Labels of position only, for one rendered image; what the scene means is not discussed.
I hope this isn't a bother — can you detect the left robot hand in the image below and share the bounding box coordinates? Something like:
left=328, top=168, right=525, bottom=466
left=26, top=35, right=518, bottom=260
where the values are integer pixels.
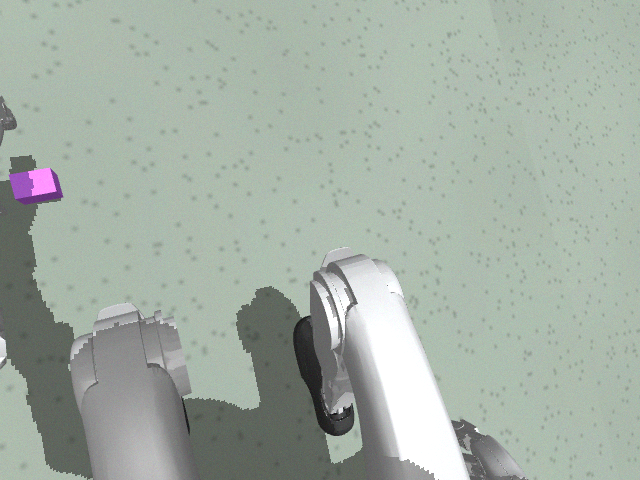
left=0, top=96, right=17, bottom=216

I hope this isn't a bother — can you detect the right robot foot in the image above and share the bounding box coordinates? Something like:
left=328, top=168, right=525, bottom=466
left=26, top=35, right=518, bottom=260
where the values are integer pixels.
left=293, top=315, right=354, bottom=436

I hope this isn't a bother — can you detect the small box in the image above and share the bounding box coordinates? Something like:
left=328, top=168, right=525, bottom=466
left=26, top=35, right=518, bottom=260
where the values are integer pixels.
left=9, top=168, right=63, bottom=205

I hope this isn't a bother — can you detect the right robot hand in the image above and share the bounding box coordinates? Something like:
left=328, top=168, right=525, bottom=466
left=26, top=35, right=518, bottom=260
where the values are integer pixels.
left=451, top=419, right=528, bottom=480

